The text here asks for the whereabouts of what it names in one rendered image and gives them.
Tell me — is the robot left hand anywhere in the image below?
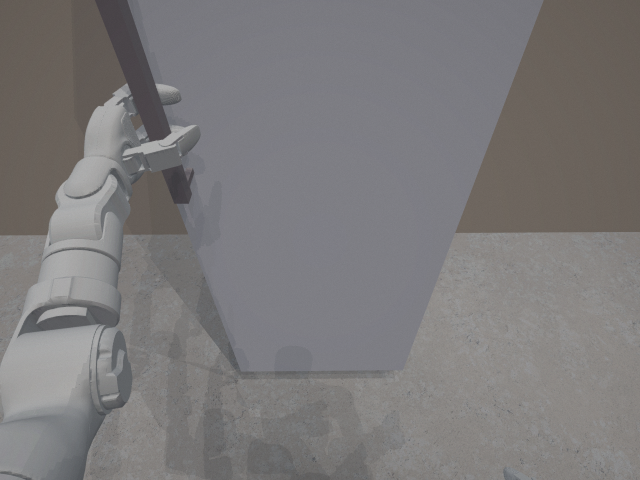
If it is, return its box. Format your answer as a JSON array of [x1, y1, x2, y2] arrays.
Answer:
[[84, 83, 201, 185]]

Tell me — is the handle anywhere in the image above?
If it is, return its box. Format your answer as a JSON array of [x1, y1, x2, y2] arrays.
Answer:
[[95, 0, 194, 204]]

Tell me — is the left robot forearm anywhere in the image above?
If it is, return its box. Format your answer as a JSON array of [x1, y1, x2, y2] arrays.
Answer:
[[0, 156, 133, 418]]

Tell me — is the fridge door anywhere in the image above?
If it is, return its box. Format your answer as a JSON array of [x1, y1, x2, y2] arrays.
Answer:
[[127, 0, 544, 372]]

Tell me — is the robot left upper arm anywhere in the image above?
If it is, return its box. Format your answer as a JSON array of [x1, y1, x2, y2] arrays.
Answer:
[[0, 324, 133, 480]]

